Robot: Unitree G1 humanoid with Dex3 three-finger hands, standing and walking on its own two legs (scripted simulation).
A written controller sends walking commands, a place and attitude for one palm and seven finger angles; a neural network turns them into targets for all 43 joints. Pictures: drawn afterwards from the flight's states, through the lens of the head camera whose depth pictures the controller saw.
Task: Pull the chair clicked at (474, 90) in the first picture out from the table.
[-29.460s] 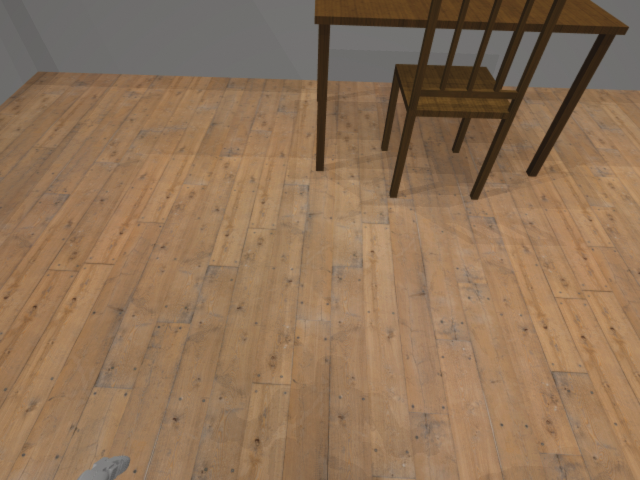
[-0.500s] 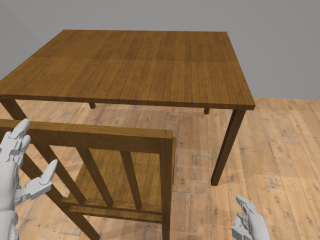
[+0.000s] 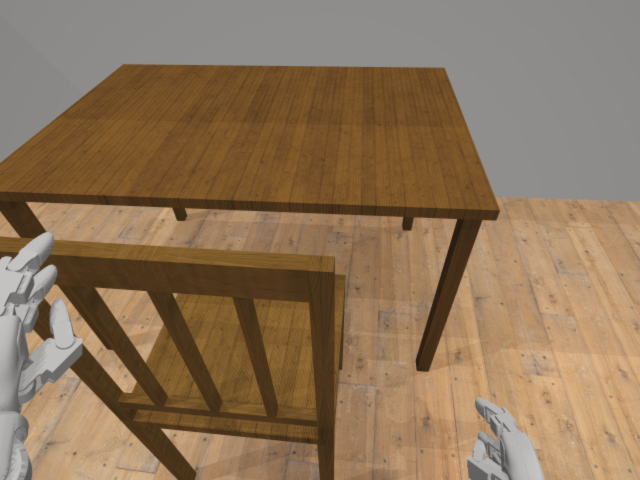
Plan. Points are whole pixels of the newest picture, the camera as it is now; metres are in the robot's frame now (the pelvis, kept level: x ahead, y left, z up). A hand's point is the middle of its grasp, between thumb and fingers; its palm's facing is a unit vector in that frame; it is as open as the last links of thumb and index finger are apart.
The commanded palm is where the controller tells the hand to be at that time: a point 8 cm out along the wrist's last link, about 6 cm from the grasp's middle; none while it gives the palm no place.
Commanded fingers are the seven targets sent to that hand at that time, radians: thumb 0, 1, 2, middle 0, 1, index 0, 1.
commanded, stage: step back with the hand held close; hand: left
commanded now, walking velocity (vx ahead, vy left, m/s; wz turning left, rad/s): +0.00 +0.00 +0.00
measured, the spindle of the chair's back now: (192, 357) +0.29 +0.24 -0.05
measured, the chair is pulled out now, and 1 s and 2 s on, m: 0.21 0.21 0.21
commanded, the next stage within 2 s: stop stepping back and stand still in 1.80 s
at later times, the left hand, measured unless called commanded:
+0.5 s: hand (50, 373) +0.16 +0.27 +0.15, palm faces +0.39 -0.78 -0.49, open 7.5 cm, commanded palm +0.10 +0.31 +0.17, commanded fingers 0.00 0.90 0.90 -0.20 -0.30 -0.20 -0.30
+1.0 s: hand (9, 405) +0.12 +0.28 +0.16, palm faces +0.45 -0.77 -0.45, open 7.5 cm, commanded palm +0.06 +0.32 +0.17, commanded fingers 0.00 0.90 0.90 -0.20 -0.30 -0.20 -0.30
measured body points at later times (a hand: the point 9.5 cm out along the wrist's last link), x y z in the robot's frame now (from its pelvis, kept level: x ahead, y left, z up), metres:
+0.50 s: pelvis -0.04 +0.01 +0.00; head -0.04 +0.00 +0.44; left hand +0.13 +0.31 +0.18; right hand +0.14 -0.23 -0.09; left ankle -0.02 +0.10 -0.74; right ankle -0.02 -0.10 -0.74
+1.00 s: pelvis -0.08 +0.02 -0.02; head -0.08 +0.03 +0.43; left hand +0.09 +0.32 +0.18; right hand +0.10 -0.22 -0.09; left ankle -0.02 +0.10 -0.74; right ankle -0.02 -0.10 -0.74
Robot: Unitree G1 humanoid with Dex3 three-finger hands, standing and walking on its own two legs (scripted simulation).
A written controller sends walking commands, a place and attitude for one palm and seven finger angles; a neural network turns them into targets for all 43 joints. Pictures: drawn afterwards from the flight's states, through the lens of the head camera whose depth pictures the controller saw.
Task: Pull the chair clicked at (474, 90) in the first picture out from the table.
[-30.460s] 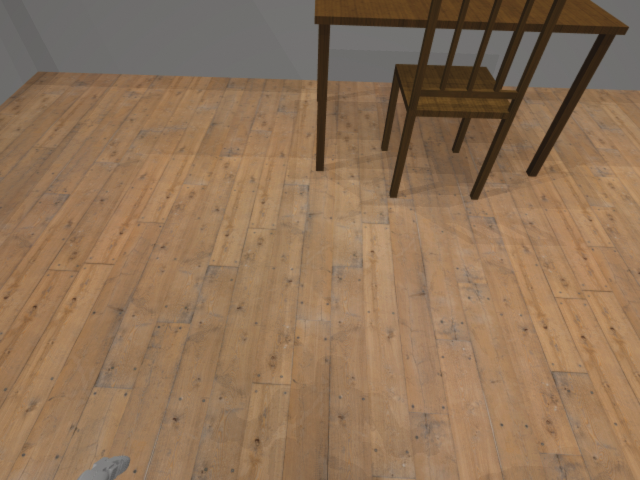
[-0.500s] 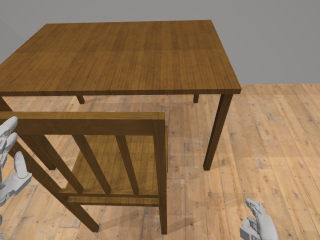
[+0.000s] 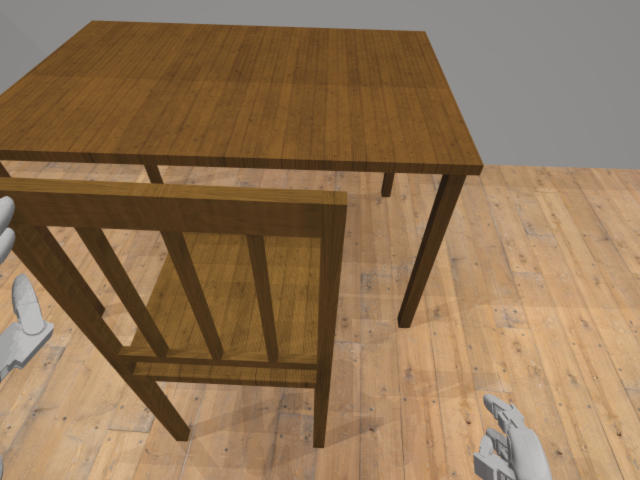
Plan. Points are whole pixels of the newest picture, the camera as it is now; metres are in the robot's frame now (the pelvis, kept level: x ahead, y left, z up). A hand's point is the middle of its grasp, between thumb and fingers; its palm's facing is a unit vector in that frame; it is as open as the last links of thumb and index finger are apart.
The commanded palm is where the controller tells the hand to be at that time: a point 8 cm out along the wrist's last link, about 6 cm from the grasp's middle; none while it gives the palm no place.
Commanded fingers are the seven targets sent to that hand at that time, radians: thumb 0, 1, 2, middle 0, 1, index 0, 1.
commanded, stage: step back with the hand held close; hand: left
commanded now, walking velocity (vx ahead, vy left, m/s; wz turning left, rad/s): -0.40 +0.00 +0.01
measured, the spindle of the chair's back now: (198, 303) +0.37 +0.22 -0.04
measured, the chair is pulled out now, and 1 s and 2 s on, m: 0.21 0.21 0.21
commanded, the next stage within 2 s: stop stepping back and stand still in 0.80 s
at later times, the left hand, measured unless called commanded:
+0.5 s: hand (67, 359) +0.18 +0.23 +0.17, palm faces +0.36 -0.83 -0.43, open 7.5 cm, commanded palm +0.11 +0.28 +0.19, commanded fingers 0.00 0.90 0.90 -0.20 -0.30 -0.20 -0.30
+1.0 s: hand out of the picture +0.05 +0.20 +0.18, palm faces +0.32 -0.83 -0.46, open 7.5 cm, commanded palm +0.00 +0.26 +0.19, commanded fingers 0.00 0.90 0.90 -0.20 -0.30 -0.20 -0.30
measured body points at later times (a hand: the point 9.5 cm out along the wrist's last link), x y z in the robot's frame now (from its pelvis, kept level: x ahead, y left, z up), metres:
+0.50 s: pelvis -0.05 -0.01 +0.01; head -0.02 -0.01 +0.45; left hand +0.15 +0.27 +0.19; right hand +0.16 -0.23 -0.07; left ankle +0.06 +0.07 -0.73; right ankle -0.11 -0.13 -0.73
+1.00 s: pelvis -0.15 -0.04 +0.00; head -0.15 -0.02 +0.45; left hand +0.03 +0.24 +0.20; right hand +0.02 -0.27 -0.07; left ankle -0.09 +0.08 -0.70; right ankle -0.11 -0.16 -0.73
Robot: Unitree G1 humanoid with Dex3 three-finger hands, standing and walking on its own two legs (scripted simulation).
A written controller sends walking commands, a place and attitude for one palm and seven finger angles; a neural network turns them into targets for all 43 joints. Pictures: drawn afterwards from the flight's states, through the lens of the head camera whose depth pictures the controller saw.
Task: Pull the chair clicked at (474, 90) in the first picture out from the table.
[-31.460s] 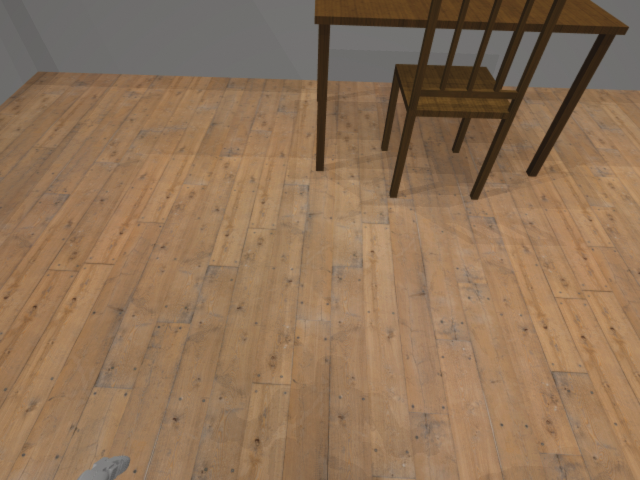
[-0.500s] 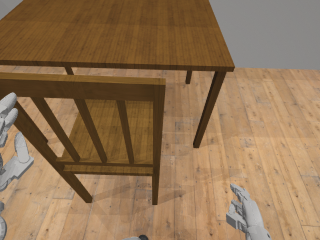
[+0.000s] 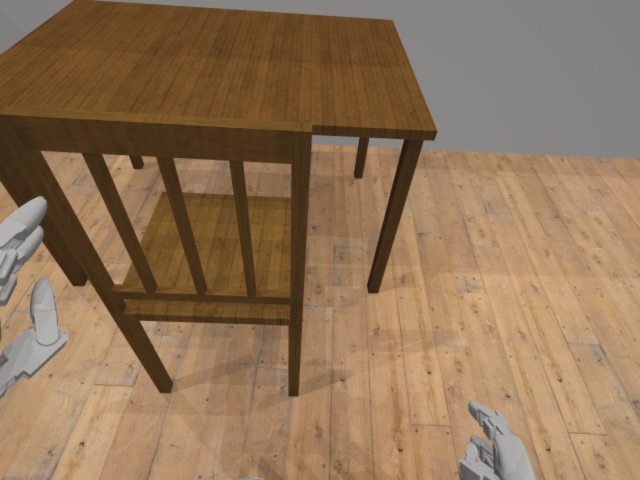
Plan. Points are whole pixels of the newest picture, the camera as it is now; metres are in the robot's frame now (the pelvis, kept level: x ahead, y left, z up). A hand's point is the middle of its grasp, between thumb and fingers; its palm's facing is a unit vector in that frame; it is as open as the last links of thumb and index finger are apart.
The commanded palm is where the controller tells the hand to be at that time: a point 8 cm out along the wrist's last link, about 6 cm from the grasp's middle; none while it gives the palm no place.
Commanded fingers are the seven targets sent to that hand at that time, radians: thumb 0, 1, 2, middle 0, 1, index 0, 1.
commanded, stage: stop stepping back and stand still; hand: left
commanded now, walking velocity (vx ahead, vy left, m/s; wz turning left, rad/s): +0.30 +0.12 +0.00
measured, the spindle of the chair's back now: (186, 234) +0.51 +0.28 -0.04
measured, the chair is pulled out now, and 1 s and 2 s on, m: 0.21 0.21 0.21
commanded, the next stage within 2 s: let the arm hang, fingers relaxed in 0.60 s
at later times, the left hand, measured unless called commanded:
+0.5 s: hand out of the picture +0.12 +0.29 +0.18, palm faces +0.56 -0.75 -0.34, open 7.5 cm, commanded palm +0.06 +0.32 +0.18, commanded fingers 0.00 0.90 0.90 -0.20 -0.30 -0.20 -0.30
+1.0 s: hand out of the picture +0.03 +0.20 -0.17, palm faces +0.15 -0.98 -0.16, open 7.2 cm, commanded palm none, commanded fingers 0.00 0.90 0.90 -0.20 -0.30 -0.20 -0.30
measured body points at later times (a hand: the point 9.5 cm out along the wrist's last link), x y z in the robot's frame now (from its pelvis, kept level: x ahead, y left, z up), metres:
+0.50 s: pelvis -0.05 +0.01 +0.00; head -0.10 +0.02 +0.44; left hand +0.09 +0.33 +0.20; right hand +0.13 -0.21 -0.08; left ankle -0.05 +0.14 -0.73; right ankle +0.05 -0.11 -0.73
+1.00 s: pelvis -0.02 +0.03 +0.00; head -0.03 +0.05 +0.45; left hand +0.02 +0.26 -0.15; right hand +0.06 -0.21 -0.13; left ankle -0.05 +0.14 -0.73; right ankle +0.05 -0.11 -0.73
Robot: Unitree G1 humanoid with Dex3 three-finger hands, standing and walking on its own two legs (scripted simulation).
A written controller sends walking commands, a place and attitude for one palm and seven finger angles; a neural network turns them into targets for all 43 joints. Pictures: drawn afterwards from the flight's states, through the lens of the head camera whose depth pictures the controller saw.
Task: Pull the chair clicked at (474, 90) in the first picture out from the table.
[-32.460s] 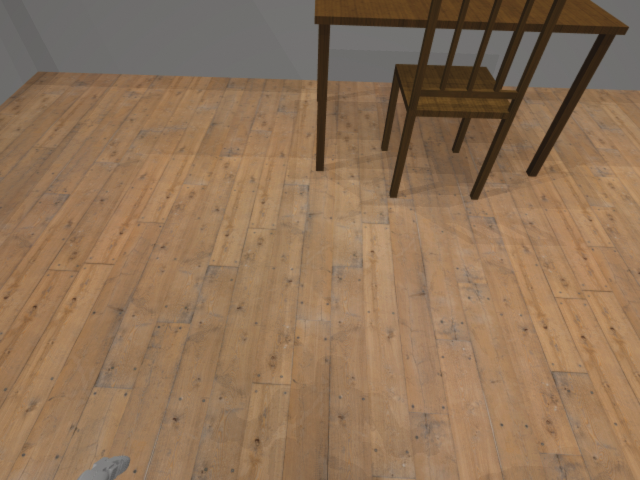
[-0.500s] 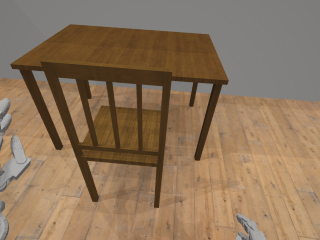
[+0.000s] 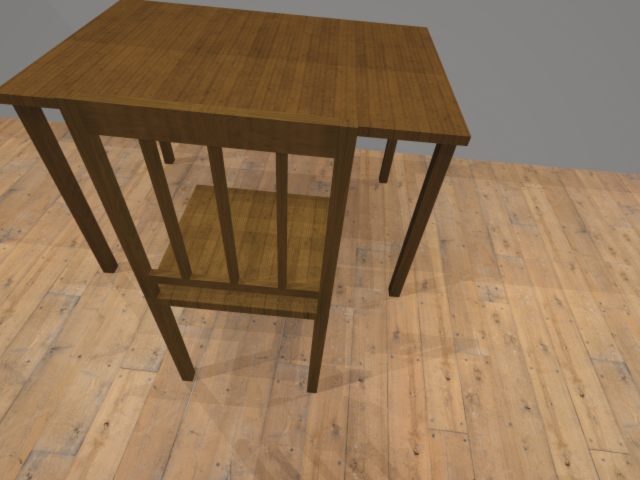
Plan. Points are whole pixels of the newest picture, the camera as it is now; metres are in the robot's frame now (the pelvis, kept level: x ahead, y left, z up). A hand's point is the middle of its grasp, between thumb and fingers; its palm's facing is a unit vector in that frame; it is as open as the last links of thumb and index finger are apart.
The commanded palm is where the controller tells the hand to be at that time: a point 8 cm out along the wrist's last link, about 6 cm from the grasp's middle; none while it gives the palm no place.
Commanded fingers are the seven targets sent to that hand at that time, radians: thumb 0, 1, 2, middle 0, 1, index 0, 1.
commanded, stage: let the arm hang, fingers relaxed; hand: left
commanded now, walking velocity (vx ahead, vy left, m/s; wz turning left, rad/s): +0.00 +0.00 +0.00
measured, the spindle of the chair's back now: (226, 223) +0.55 +0.20 -0.04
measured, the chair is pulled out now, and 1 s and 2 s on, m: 0.21 0.21 0.21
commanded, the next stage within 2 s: look to check the result in 0.80 s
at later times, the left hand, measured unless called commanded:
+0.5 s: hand out of the picture +0.03 +0.18 -0.16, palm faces +0.01 -0.98 -0.20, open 7.4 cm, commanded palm none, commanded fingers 0.00 0.90 0.90 -0.20 -0.30 -0.20 -0.30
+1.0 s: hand out of the picture +0.04 +0.17 -0.17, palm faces +0.01 -0.98 -0.18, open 7.4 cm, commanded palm none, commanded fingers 0.00 0.90 0.90 -0.20 -0.30 -0.20 -0.30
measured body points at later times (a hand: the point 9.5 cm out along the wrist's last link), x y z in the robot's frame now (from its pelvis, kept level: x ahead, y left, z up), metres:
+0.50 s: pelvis +0.03 +0.00 +0.01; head +0.03 +0.00 +0.46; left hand +0.03 +0.23 -0.15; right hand +0.02 -0.21 -0.15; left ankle -0.02 +0.11 -0.73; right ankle +0.06 -0.15 -0.73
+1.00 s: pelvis +0.04 +0.00 +0.01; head +0.05 +0.00 +0.46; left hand +0.04 +0.22 -0.15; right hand +0.01 -0.21 -0.15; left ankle -0.02 +0.11 -0.73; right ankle +0.06 -0.15 -0.73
